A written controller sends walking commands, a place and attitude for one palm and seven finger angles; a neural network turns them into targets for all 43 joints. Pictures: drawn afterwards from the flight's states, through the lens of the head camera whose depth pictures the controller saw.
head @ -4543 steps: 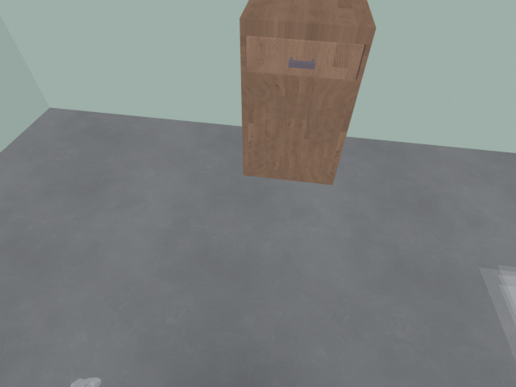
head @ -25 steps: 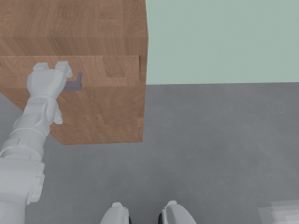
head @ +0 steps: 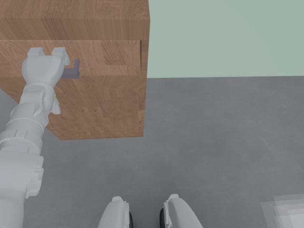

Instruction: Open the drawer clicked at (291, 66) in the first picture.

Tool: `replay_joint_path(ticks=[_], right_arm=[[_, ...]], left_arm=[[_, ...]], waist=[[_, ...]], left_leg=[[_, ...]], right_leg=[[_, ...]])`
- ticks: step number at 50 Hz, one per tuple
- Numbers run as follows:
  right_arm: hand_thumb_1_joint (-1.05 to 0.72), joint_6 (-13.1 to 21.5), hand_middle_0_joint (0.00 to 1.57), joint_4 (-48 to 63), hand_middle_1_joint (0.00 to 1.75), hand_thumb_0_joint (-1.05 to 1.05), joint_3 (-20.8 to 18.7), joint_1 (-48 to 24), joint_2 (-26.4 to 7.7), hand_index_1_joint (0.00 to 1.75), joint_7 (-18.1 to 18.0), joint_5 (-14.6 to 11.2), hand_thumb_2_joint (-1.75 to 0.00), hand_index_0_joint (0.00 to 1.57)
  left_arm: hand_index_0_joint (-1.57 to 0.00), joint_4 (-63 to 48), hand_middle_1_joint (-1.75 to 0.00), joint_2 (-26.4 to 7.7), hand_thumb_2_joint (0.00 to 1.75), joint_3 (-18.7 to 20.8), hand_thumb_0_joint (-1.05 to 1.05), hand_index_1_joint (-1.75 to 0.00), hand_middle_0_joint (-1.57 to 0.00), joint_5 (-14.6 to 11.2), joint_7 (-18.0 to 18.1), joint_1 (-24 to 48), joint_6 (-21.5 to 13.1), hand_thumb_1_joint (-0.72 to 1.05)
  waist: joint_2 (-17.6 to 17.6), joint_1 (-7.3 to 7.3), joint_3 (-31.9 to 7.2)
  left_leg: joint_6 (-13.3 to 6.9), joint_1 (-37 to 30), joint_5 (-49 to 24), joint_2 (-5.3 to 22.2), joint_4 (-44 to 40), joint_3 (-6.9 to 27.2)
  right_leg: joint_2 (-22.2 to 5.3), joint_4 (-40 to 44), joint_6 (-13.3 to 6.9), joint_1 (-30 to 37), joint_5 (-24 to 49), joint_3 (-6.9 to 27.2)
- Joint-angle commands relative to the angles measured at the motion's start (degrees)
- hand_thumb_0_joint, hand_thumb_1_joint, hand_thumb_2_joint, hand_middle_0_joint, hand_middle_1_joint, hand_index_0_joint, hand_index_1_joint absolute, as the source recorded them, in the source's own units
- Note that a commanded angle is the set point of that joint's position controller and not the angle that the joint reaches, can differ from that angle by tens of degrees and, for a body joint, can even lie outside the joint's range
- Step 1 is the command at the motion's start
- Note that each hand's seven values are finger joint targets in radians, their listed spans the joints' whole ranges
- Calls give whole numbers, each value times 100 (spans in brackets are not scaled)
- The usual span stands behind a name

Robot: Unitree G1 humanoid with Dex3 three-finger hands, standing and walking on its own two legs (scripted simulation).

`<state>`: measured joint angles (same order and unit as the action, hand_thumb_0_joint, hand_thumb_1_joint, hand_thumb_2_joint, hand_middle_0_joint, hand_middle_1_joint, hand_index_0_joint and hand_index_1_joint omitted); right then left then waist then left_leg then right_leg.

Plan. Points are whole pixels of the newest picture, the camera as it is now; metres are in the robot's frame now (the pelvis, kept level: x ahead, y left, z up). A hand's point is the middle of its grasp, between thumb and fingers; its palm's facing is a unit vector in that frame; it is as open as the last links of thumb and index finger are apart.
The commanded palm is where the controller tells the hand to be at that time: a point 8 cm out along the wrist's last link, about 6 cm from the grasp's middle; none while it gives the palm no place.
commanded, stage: lower the fingers behind the handle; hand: left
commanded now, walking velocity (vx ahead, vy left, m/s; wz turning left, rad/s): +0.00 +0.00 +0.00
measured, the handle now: (60, 68) +0.56 +0.24 +0.01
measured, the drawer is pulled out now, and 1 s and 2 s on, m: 0.00 0.00 0.00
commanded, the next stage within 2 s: lift the fingers back up to retry in 0.30 s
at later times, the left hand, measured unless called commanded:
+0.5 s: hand (52, 82) +0.50 +0.25 +0.02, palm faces -0.03 +0.00 -1.00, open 13.8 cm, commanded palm +0.49 +0.24 +0.06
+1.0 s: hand (46, 71) +0.50 +0.25 +0.06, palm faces -0.02 -0.05 -1.00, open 13.8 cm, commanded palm +0.48 +0.24 +0.12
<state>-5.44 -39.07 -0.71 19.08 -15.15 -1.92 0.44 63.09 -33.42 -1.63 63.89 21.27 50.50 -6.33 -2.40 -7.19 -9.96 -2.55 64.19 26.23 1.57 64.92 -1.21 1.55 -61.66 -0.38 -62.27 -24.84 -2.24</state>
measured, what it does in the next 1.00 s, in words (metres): stands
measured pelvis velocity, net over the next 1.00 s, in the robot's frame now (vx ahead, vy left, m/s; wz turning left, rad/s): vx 0.04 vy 0.00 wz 0.00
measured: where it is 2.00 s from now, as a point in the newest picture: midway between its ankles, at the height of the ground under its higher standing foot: outside the picture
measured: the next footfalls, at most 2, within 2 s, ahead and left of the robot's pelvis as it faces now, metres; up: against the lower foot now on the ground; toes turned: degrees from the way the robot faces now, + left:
none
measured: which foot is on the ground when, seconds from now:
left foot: down 0.00-1.00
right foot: down 0.00-1.00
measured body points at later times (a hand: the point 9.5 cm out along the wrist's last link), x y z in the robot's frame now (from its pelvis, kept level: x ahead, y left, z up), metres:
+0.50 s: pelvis -0.01 +0.00 +0.00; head +0.13 +0.01 +0.42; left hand +0.49 +0.25 +0.08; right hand +0.00 -0.28 -0.12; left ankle +0.03 +0.09 -0.65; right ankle +0.03 -0.12 -0.65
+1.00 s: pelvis +0.04 +0.00 +0.04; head +0.14 +0.01 +0.48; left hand +0.50 +0.25 +0.12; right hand +0.05 -0.27 -0.08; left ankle +0.03 +0.09 -0.65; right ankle +0.03 -0.12 -0.65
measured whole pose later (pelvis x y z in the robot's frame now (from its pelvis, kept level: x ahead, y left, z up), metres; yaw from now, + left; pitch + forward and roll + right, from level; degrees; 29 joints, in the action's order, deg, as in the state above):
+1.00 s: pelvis +0.04 +0.00 +0.04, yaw +0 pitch +20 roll -3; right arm -7.4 -41.8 -2.9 20.6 -14.9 -1.1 0.7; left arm 55.9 -29.9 -0.6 61.5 19.4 41.3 -5.9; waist -3.0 -5.6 -8.8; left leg -2.3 47.6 24.2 1.4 51.6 -1.2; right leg 1.9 -47.0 -0.2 -45.2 -22.1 -1.8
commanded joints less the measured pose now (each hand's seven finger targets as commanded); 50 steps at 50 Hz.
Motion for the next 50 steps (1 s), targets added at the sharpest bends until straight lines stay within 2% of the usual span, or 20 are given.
replay_joint_path(ticks=[1,3,5,7,9,11,13,18,20,24,26,29,32,35,38,40,43,45,47,50], right_arm=[[-90,87,20,309,30,0,-315,880,-1011,30,-130,5,-90,20],[-90,91,20,298,30,0,-294,893,-1032,30,-156,-9,-90,20],[-90,128,20,320,30,0,-303,887,-1003,30,-158,-16,-90,20],[-90,127,20,304,30,0,-281,891,-1035,30,-168,-7,-90,20],[-90,144,20,329,30,0,-272,875,-1005,30,-184,-25,-90,20],[-90,147,20,328,30,0,-262,874,-1029,30,-189,-21,-90,20],[-90,166,20,340,30,0,-275,901,-1000,30,-185,-21,-90,20],[-90,189,20,291,30,0,-262,930,-1041,30,-190,-17,-90,20],[-90,202,20,301,30,0,-297,936,-1014,30,-174,-5,-90,20],[-90,164,20,269,30,0,-305,1010,-1025,30,-174,-11,-90,20],[-90,150,20,265,30,0,-311,1009,-1015,30,-188,-19,-90,20],[-90,151,20,231,30,0,-345,1034,-994,30,-176,-2,-90,20],[-90,125,20,191,30,0,-355,1033,-990,30,-188,26,-90,20],[-90,104,20,161,30,0,-394,1018,-969,30,-174,34,-90,20],[-90,87,20,103,30,0,-462,1035,-951,30,-145,83,-90,20],[-90,31,20,70,30,0,-469,982,-945,30,-110,84,-90,20],[-90,-22,20,41,30,0,-531,976,-931,30,-45,94,-90,20],[-90,-78,20,47,30,0,-558,934,-923,30,-12,80,-90,20],[-90,-137,20,43,30,0,-542,882,-941,30,-7,61,-90,20],[-90,-173,20,140,30,0,-561,797,-906,30,-2,31,-90,20]], left_arm=[[-30,-105,-120,-1273,30,276,0,-120,-30,-63,-238,1384,206,-50],[-30,-61,-120,-1408,30,334,0,-120,-30,-67,-260,1508,220,-50],[-30,-103,-120,-1176,30,166,0,-120,-30,-96,-297,1543,222,-50],[-30,-133,-120,-1485,30,402,0,-120,-30,-134,-341,1521,186,-50],[-30,-63,-120,-1332,30,258,0,-120,-30,-132,-384,1496,172,-50],[-30,-110,-120,-1519,30,392,0,-120,-30,-115,-394,1457,129,-50],[-30,-156,-120,-1290,30,225,0,-120,-30,-106,-395,1511,91,-50],[-30,-82,-120,-1464,30,328,0,-120,-30,-96,-330,1662,103,-50],[-30,-152,-120,-1248,30,225,0,-120,-30,-101,-318,1576,118,-50],[-30,-590,-120,-1625,30,448,0,-120,-30,-157,-317,1931,121,-50],[-30,-660,-120,-1601,30,439,0,-120,-30,-162,-303,1947,135,-50],[-30,-969,-120,-1589,30,492,0,-120,-30,-207,-261,2041,53,-50],[-30,-1139,-120,-1721,30,661,0,-120,-30,-258,-209,2051,-43,-50],[-30,-1311,-120,-1579,30,584,0,-120,-30,-212,-131,1970,-136,-50],[-30,-1762,-120,-1574,30,706,0,-120,-30,-219,-3,1993,-275,-50],[-30,-1666,-120,-1436,30,651,0,-120,-30,-213,67,1798,-218,-50],[-30,-1835,-120,-1165,30,544,0,-120,-30,-226,126,1641,-125,-50],[-30,-1878,-120,-941,30,399,0,-120,-30,-258,108,1580,-18,-50],[-30,-1791,-120,-1127,30,547,0,-120,-30,-301,48,1456,77,-50],[-30,-2089,-120,-960,30,404,0,-120,-30,-272,-69,1439,102,-50]], waist=[[64,-139,-1826],[185,-199,-1862],[81,-234,-1830],[100,-156,-1907],[92,-212,-1794],[111,-154,-1840],[-4,-189,-1884],[123,-241,-1745],[10,-219,-1879],[-231,-154,-2271],[-156,-172,-2240],[-401,-101,-2442],[-297,-74,-2470],[-448,-46,-2402],[-727,25,-2744],[-695,38,-2470],[-784,94,-2628],[-650,55,-2458],[-481,112,-2299],[-528,157,-2279]], left_leg=[[-64,-1437,-664,-211,-834,191],[-73,-1401,-610,-198,-829,230],[-73,-1443,-560,-199,-833,222],[-73,-1410,-552,-194,-827,219],[-80,-1339,-497,-202,-820,207],[-76,-1313,-451,-197,-821,213],[-71,-1383,-471,-204,-811,231],[-73,-1255,-327,-185,-812,278],[-68,-1409,-462,-184,-796,256],[-53,-1768,-674,-188,-938,283],[-51,-1942,-723,-178,-1048,312],[-32,-2357,-956,-173,-1161,331],[-42,-2520,-1212,-171,-1270,311],[-17,-2838,-1416,-172,-1407,305],[31,-3401,-2088,-147,-1457,324],[60,-3453,-2255,-140,-1547,306],[110,-3933,-2896,-108,-1637,310],[107,-4040,-3055,-99,-1724,282],[85,-3941,-3069,-116,-1837,232],[87,-4170,-3309,-103,-1987,226]], right_leg=[[174,938,-126,915,502,52],[165,916,-109,891,459,45],[167,937,-106,814,417,39],[157,913,-115,898,406,51],[155,940,-99,862,387,60],[158,925,-107,869,333,61],[165,906,-110,782,337,50],[157,885,-105,682,220,31],[164,894,-114,690,319,33],[177,993,-112,1028,477,44],[191,1094,-105,1105,494,22],[207,1209,-118,1241,639,19],[217,1355,-119,1529,846,35],[239,1508,-133,1612,963,28],[261,1545,-157,1770,1372,1],[276,1622,-168,1810,1459,-33],[292,1704,-177,1982,1804,-67],[302,1831,-168,2104,1928,-79],[292,1916,-180,2423,2100,-50],[283,2014,-174,2594,2224,-53]])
